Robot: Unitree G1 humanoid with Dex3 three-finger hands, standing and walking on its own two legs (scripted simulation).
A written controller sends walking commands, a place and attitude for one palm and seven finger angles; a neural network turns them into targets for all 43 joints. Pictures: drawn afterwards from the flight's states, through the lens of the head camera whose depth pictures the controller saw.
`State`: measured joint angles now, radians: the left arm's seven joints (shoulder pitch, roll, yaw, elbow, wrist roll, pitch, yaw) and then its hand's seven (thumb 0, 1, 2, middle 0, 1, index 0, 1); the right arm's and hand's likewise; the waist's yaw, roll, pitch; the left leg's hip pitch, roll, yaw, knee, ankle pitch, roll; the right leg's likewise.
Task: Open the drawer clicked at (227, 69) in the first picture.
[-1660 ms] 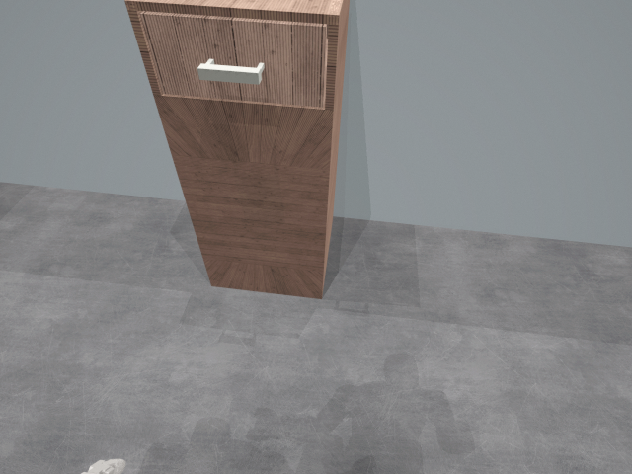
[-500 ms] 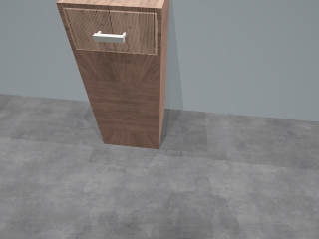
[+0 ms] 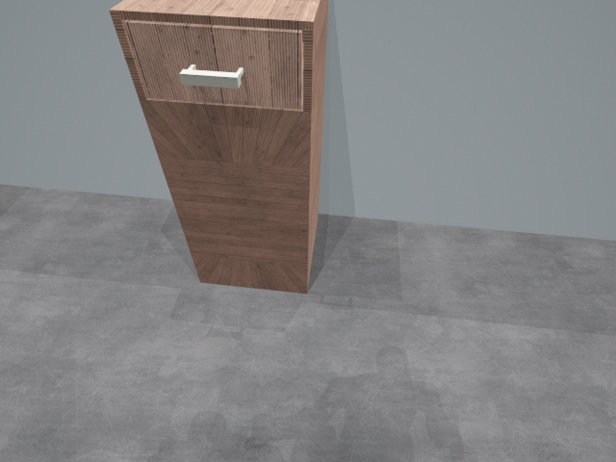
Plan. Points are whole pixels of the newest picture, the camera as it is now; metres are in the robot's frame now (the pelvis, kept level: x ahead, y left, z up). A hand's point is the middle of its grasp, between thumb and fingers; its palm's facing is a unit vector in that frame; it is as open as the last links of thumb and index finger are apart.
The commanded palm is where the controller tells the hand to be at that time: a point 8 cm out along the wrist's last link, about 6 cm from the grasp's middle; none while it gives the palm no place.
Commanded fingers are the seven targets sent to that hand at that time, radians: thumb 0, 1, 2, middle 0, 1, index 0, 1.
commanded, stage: take the last steps up to it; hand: left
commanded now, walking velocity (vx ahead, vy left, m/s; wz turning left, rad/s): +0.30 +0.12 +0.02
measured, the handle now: (213, 74) +0.86 +0.27 +0.11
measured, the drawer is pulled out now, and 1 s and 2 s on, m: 0.00 0.00 0.00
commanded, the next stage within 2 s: come to a stop and stand still in 0.72 s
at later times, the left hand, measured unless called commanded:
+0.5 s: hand out of the picture +0.13 +0.27 -0.18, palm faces +0.01 -0.99 -0.16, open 7.4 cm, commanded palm none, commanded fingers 0.00 0.90 0.90 -0.20 -0.30 -0.20 -0.30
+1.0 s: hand (179, 342) +0.35 +0.26 -0.18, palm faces +0.02 -0.97 -0.24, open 7.2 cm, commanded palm none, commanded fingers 0.00 0.90 0.90 -0.20 -0.30 -0.20 -0.30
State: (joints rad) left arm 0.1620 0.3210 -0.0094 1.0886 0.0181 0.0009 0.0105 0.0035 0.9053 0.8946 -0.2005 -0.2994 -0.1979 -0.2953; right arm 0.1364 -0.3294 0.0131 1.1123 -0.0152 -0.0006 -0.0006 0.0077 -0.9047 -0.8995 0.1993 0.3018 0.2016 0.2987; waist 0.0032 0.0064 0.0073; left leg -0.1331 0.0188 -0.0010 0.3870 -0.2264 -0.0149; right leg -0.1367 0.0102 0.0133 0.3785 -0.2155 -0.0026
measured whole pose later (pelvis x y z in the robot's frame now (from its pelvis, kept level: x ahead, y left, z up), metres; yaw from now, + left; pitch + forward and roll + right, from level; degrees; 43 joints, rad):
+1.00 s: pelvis +0.31 +0.08 -0.01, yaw -1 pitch +0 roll +0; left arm 0.23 0.15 0.04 1.04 0.03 -0.02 0.05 -0.01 0.94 0.89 -0.20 -0.30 -0.20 -0.29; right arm 0.26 -0.15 -0.04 1.05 -0.01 0.01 -0.04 0.01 -0.92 -0.90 0.19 0.30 0.20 0.30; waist -0.02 0.03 0.04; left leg -0.48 0.09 0.01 0.96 -0.36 -0.02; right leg -0.26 0.02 -0.16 0.49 -0.23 -0.08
